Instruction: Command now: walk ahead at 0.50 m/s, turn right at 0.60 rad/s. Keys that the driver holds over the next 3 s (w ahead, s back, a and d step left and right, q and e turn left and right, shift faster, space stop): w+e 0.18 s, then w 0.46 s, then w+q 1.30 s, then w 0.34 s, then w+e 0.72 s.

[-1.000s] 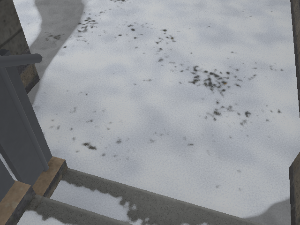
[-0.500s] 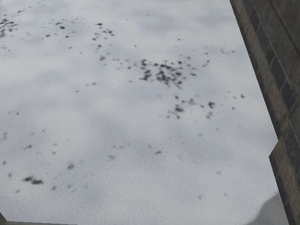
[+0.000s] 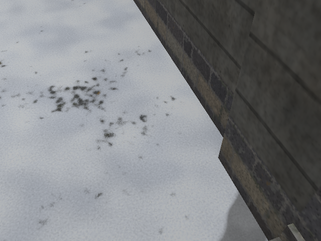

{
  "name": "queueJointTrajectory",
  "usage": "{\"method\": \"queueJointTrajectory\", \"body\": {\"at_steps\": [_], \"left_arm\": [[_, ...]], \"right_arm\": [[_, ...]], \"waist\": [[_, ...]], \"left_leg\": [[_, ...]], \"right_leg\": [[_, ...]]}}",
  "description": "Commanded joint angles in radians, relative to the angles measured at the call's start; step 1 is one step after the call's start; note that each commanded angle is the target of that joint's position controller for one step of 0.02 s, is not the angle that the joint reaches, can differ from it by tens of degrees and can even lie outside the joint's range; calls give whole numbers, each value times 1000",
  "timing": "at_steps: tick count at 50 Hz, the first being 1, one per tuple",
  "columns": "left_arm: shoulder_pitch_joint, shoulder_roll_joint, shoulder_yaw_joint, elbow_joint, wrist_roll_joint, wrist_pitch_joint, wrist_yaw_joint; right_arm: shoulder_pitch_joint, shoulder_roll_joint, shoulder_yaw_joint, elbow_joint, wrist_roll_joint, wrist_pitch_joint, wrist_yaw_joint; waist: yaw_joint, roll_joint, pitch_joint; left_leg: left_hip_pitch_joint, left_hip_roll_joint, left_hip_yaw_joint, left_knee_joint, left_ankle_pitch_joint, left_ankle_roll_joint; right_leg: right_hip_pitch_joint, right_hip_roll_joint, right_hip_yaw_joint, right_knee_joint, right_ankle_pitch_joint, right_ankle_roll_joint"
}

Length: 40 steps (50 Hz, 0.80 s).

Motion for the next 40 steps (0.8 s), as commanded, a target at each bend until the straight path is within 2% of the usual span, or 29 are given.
{"method": "queueJointTrajectory", "body": {"at_steps": [1, 2, 4, 6, 7, 9, 10, 13, 15, 16, 17, 18, 19, 20, 22, 24, 27, 28, 30, 31, 32, 33, 34, 35, 36, 37, 38, 39, 40], "left_arm": [[651, 123, 60, 183, -21, -51, -10], [493, 42, 31, 158, -51, -41, -29], [260, 6, -1, 119, -32, 5, -50], [91, -58, -46, 31, -18, 17, -8], [38, -55, -58, 19, 3, 7, 20], [-25, 113, -30, -16, 33, -1, 47], [19, 171, -20, 6, 37, -7, 41], [176, 156, -32, 50, 12, 0, 0], [178, 231, -14, 49, 16, 41, -52], [345, 127, -32, 125, 42, 51, -89], [595, -25, -54, 118, -5, 51, -101], [444, 57, -47, 39, -35, 56, -91], [232, 116, -28, -47, -47, 55, -62], [147, 102, -32, -70, -34, 57, -41], [188, 37, -65, -43, 23, 58, -31], [104, 61, -65, -53, 34, 91, -54], [93, 15, -85, -83, 44, 108, -77], [126, 59, -73, -84, 59, 98, -73], [141, 144, -43, -113, 54, 81, -43], [247, 192, -22, -96, 59, 66, -21], [451, 228, 6, -34, 34, 44, -8], [622, 261, 25, 22, 9, 24, 15], [625, 214, -21, 30, 10, 8, 14], [606, 166, -35, 26, 23, -21, 3], [494, 158, -30, 31, 15, -34, -14], [351, 35, -64, 17, 11, -22, -17], [191, -50, -92, 5, 28, -12, -17], [87, -70, -105, -21, 27, -2, 0], [-45, -56, -110, -57, 36, -17, 25]], "right_arm": [[-531, -35, -19, -341, 98, -34, 31], [-507, -85, -42, -319, 93, -25, 3], [-368, -43, -28, -265, 46, 4, -23], [-132, 16, 6, -178, -20, 27, -3], [-158, -6, 8, -186, -4, 27, 10], [-229, -57, 8, -242, 73, 25, 27], [-257, -92, 3, -285, 78, 34, 31], [-223, -170, -13, -268, 25, 36, 31], [-1, -252, -47, -166, 51, 23, 22], [192, -304, -75, -83, 14, 9, 28], [111, -380, -75, -139, 19, 10, 53], [172, -319, -80, -156, -42, 31, 58], [126, -307, -76, -131, -31, 33, 54], [40, -173, -23, -108, -23, 27, 53], [-195, 35, 64, -122, -18, 6, 35], [-339, -29, 52, -157, 34, -40, -1], [-228, -212, 25, -89, 25, -66, 7], [-223, -251, 20, -109, 29, -69, 4], [-260, -274, 17, -144, 32, -62, 2], [-313, -264, 16, -174, 10, -55, 16], [-388, -313, -12, -224, 9, -50, 32], [-404, -298, -32, -251, 30, -47, 50], [-234, -87, 11, -268, 26, -42, 67], [-330, -61, 28, -329, 54, -38, 62], [-413, -99, 9, -378, 64, -25, 46], [-377, -148, -9, -347, 44, -10, 28], [-285, -118, 6, -313, 7, 21, 9], [-210, -97, 10, -264, -31, 39, 3], [-175, -94, 13, -251, -39, 49, 4]], "waist": [[353, -86, 80], [252, -45, 91], [84, -64, 134], [-14, -54, 90], [-20, -111, 83], [-2, -24, 66], [0, -26, 81], [29, -9, 152], [-49, 54, 112], [-57, 212, -50], [113, 313, -273], [-39, 145, -201], [-81, 88, -11], [-12, -54, 106], [155, -62, 198], [142, 9, 151], [154, -32, 84], [163, -68, 63], [168, 30, 34], [216, 27, 0], [309, -33, -19], [364, -177, -126], [228, -351, -267], [245, -67, -95], [221, -47, 92], [149, 43, 69], [62, 21, 95], [-3, 7, 104], [-32, -54, 87]], "left_leg": [[-966, -216, -189, 274, -59, 61], [-865, -157, -219, 257, 19, 54], [-658, -124, -201, 210, 119, 76], [-275, -155, -168, 16, 606, 102], [-194, -129, -189, -64, 837, 82], [244, -180, -108, -257, 1118, -13], [279, -198, -84, -254, 1000, -39], [203, -185, -86, -570, 741, -17], [307, -169, -74, -887, 929, 62], [663, -53, -142, -639, 1325, 250], [930, 141, -361, -315, 1996, 460], [923, 217, -560, -425, 1773, 512], [743, 274, -735, -539, 1127, 501], [504, 243, -670, -596, 771, 410], [-41, 97, -424, -735, 630, 320], [-436, -24, -290, -796, 372, 393], [-530, -71, -219, -678, 405, 336], [-460, -68, -205, -614, 494, 325], [-267, -41, -236, -502, 677, 318], [-255, -52, -219, -367, 857, 304], [-358, -106, -167, -98, 982, 287], [-498, -209, -132, 381, 828, 227], [-756, -332, -174, 672, -39, 112], [-917, -329, -287, 658, 25, 117], [-1108, -265, -313, 566, 139, 94], [-1036, -175, -324, 442, 260, 74], [-910, -111, -345, 350, 369, 83], [-640, -110, -286, 261, 504, 82], [-385, -82, -279, 90, 810, 76]], "right_leg": [[759, -315, 693, -413, 496, -356], [568, -304, 662, -331, 378, -346], [133, -281, 535, -295, 365, -340], [-315, -76, 286, -202, 94, -245], [-398, -49, 227, -163, 79, -196], [-688, 22, 121, -108, -125, -115], [-671, 10, 165, -75, -203, -123], [-337, -48, 318, 176, -263, -133], [-109, -28, 376, 514, 93, -118], [-325, 83, 319, 947, 47, -21], [-677, 124, 169, 1413, -312, 26], [-952, 126, 211, 1478, -257, 61], [-1186, 79, 262, 1456, -93, 68], [-1160, -6, 337, 1229, 143, 10], [-809, -124, 342, 724, 503, -83], [-424, -128, 186, 334, 756, -50], [-106, -57, 96, 382, 766, -19], [-75, -22, 49, 386, 677, -7], [-66, 11, 11, 347, 402, 5], [106, 50, -44, 300, 270, 8], [367, 110, -98, 174, 256, 1], [640, 51, 19, -26, 349, -113], [803, -224, 568, -183, 710, -427], [688, -317, 707, -246, 819, -458], [468, -367, 829, -253, 343, -432], [297, -347, 765, -209, 129, -403], [67, -356, 681, -227, 76, -372], [-230, -263, 522, -243, 26, -314], [-447, -186, 340, -245, 10, -218]]}}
